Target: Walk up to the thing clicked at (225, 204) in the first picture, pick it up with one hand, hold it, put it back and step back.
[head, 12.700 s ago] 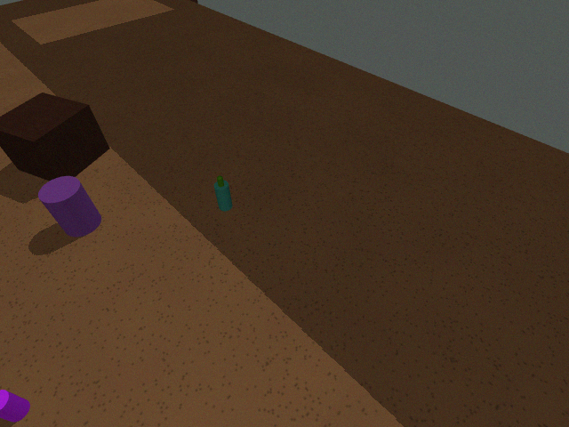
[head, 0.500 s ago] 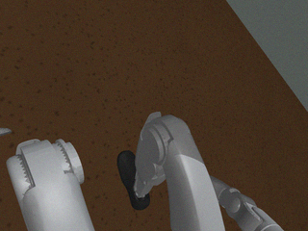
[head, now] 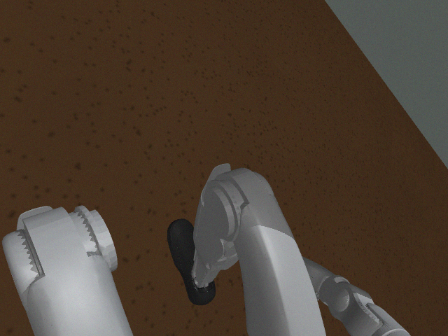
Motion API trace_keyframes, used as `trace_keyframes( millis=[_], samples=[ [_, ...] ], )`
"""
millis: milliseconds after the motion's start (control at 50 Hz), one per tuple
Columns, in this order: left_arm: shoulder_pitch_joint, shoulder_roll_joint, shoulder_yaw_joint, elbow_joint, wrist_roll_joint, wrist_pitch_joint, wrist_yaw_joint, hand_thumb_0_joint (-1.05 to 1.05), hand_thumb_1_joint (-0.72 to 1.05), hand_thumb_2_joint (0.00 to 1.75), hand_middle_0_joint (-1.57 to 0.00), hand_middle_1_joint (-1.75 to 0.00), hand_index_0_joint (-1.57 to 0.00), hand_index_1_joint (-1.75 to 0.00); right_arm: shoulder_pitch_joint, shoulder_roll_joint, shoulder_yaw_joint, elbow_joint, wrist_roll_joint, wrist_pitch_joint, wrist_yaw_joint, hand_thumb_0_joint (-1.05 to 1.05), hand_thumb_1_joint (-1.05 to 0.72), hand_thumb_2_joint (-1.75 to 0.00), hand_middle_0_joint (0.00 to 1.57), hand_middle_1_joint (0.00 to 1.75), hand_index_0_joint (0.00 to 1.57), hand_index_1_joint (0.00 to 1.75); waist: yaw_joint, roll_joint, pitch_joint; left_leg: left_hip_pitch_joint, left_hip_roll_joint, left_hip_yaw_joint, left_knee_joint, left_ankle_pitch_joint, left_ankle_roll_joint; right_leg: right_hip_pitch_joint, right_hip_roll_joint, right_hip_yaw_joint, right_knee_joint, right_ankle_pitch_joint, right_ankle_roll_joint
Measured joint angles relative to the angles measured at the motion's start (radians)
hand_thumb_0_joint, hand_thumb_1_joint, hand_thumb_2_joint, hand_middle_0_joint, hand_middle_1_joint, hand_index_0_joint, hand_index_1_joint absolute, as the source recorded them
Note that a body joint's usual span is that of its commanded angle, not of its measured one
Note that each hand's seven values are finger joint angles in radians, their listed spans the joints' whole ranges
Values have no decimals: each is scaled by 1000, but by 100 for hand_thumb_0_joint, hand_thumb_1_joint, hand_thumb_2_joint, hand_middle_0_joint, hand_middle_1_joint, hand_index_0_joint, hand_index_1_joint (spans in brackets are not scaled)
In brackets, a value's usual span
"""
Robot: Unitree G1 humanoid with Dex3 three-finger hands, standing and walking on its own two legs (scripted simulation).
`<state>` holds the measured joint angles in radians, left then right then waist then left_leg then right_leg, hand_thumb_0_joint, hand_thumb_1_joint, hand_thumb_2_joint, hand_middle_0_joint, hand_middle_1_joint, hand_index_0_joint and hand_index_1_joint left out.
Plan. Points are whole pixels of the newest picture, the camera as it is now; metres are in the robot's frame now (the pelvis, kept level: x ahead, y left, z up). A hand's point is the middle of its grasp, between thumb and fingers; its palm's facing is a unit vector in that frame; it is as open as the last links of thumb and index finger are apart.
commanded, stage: close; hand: left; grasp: from the side
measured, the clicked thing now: out of the picture +0.45 +0.27 -0.19
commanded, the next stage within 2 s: settle in 0.08 s
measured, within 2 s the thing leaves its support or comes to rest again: leaves its support in 0.46 s
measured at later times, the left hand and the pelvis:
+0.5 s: hand out of the picture +0.44 +0.27 -0.16, palm faces +0.33 -0.94 -0.01, open 9.6 cm; pelvis +0.00 +0.00 +0.00, yaw +0 degrees
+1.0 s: hand out of the picture +0.42 +0.30 -0.05, palm faces +0.30 -0.95 -0.06, open 9.6 cm; pelvis +0.01 -0.01 +0.04, yaw +5 degrees
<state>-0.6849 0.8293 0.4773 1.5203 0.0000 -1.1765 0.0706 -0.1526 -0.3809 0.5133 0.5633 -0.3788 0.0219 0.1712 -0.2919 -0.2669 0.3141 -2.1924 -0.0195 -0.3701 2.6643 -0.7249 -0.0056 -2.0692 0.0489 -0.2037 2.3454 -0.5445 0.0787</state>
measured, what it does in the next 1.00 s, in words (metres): stands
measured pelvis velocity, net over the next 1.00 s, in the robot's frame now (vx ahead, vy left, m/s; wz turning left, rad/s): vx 0.01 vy -0.01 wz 0.09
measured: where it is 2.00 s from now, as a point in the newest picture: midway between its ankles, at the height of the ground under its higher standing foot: (143, 313)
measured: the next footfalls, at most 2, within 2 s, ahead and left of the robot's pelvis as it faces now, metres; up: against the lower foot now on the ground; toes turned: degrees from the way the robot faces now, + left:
none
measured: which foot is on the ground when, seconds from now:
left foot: down 0.00-1.00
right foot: down 0.00-1.00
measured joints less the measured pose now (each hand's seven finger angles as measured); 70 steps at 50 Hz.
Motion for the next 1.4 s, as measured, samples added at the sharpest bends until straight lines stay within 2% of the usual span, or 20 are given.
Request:
trace_keyframes(
  millis=[100,280,380,480,620,760,820,900,1020,1160,1400],
  samples=[
    [-11,9,-6,7,-1,8,3,1,-2,68,-73,-79,-67,-81,0,3,-2,3,1,3,0,-1,-88,-89,20,30,20,30,-4,-1,-2,0,1,2,0,-4,0,-2,-1,2,2,-3,2],
    [-25,12,-11,-1,-8,27,-4,1,-14,86,-73,-93,-68,-94,-2,8,-4,-2,4,5,1,-1,-89,-90,20,30,20,30,-5,0,-1,-4,0,1,0,-5,-2,-6,-3,1,2,-4,5],
    [-17,-4,-9,-47,-7,52,-10,1,-19,93,-72,-99,-68,-99,2,14,-14,4,9,8,0,-1,-91,-90,20,30,20,30,1,1,-1,-5,-2,2,-2,-5,-2,-6,-5,2,2,-6,6],
    [4,-35,-7,-138,10,92,-20,1,-22,97,-72,-102,-68,-103,24,24,-37,17,17,19,2,-1,-91,-90,20,30,20,30,18,8,-12,-5,-3,6,-11,-5,-6,-7,-11,3,-1,-10,-6],
    [32,-85,-36,-282,-8,165,-36,1,-25,102,-72,-104,-68,-105,71,34,-90,37,49,29,5,-1,-91,-90,20,30,20,30,39,50,-70,-8,-8,29,-46,-4,-10,-11,-28,17,-14,-25,-7],
    [57,-134,-85,-378,-32,264,-77,1,-26,103,-73,-103,-69,-104,109,37,-161,46,102,40,-2,-1,-90,-90,20,30,20,30,58,114,-150,-22,-7,69,-92,8,-2,-27,-43,42,-34,-33,-10],
    [67,-167,-87,-424,-39,307,-97,1,-26,103,-73,-103,-69,-103,129,39,-193,46,128,43,-6,0,-90,-90,20,30,20,30,71,137,-185,-30,-6,89,-112,14,3,-39,-49,55,-41,-36,-15],
    [76,-209,-100,-465,-66,351,-118,1,-26,104,-74,-102,-70,-103,153,46,-231,48,160,45,-10,0,-90,-90,20,30,20,30,87,161,-227,-37,-6,116,-137,18,6,-52,-58,75,-47,-43,-20],
    [98,-254,-118,-527,-62,419,-155,2,-27,104,-74,-102,-70,-102,177,66,-281,43,199,55,-25,0,-89,-89,20,30,20,30,105,185,-278,-37,-5,150,-180,18,3,-68,-70,101,-60,-56,-26],
    [105,-309,-114,-583,-84,472,-175,2,-27,104,-75,-101,-71,-102,190,78,-327,49,234,55,-49,0,-89,-90,20,30,20,30,123,214,-331,-27,-4,184,-228,8,-4,-79,-81,128,-74,-76,-25],
    [62,-345,-98,-578,-98,524,-224,2,-27,105,-75,-101,-71,-101,204,82,-388,56,275,52,-78,0,-90,-90,20,30,20,30,133,250,-381,-5,0,214,-290,1,-21,-89,-88,155,-97,-90,-25]
  ],
)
